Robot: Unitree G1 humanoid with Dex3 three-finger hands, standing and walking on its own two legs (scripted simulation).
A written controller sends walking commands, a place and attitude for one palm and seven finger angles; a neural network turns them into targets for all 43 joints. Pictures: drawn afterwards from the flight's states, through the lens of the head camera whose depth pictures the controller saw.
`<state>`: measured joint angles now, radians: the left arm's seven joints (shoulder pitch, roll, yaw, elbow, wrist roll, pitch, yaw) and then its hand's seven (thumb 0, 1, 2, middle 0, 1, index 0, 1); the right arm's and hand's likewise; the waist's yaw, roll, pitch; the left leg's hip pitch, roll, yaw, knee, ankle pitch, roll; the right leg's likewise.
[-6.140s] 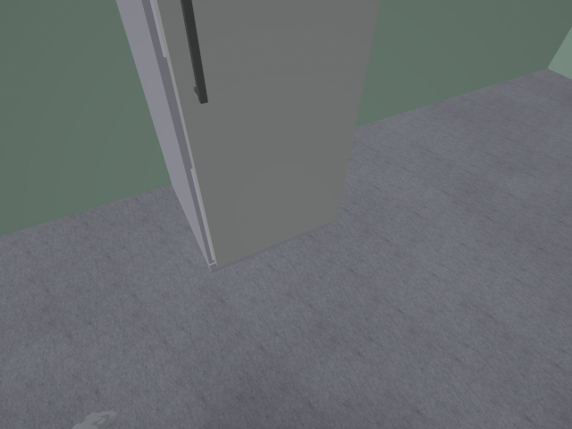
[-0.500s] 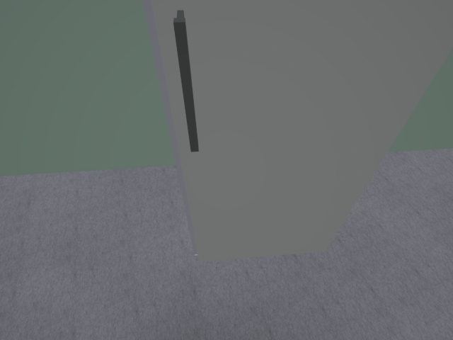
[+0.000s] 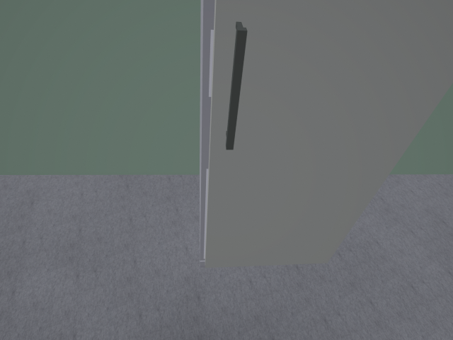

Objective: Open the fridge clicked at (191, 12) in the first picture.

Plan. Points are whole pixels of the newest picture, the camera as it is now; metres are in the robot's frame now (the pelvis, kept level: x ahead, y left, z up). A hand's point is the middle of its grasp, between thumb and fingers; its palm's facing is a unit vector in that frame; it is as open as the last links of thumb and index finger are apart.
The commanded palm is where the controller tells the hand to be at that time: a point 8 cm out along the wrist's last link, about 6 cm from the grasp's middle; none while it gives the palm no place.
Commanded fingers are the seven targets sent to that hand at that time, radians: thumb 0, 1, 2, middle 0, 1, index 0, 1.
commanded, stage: look again from close up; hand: left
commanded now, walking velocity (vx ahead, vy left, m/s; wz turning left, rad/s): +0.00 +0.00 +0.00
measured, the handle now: (233, 93) +0.55 +0.04 +0.19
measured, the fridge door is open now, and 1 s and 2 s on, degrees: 0 0 0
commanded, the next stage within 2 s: none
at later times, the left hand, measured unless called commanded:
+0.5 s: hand out of the picture -0.09 +0.18 -0.18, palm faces +0.03 -0.99 -0.17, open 7.4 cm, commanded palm none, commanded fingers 0.00 0.90 0.90 -0.20 -0.30 -0.20 -0.30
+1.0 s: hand out of the picture -0.08 +0.16 -0.18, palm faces +0.06 -0.99 -0.14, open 7.4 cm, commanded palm none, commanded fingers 0.00 0.90 0.90 -0.20 -0.30 -0.20 -0.30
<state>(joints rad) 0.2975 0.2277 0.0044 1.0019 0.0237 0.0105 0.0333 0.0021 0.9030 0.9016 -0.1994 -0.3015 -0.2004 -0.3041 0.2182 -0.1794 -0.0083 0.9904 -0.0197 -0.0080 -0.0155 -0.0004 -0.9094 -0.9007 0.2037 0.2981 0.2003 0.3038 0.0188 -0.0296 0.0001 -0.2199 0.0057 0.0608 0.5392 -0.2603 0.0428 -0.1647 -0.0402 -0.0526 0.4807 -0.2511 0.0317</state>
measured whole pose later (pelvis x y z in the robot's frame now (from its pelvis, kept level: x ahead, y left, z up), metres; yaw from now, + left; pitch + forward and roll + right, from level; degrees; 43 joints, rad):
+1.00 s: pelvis -0.05 +0.01 +0.00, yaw +0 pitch -2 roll -1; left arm 0.41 0.11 0.01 1.06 0.03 0.00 0.04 0.00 0.90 0.90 -0.20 -0.30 -0.20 -0.30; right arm 0.34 -0.11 -0.03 1.08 -0.02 0.02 -0.01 0.00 -0.91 -0.90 0.20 0.30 0.20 0.30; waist 0.00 -0.01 0.00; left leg -0.32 -0.02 0.06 0.51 -0.17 0.06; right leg -0.28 -0.04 -0.02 0.49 -0.21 0.03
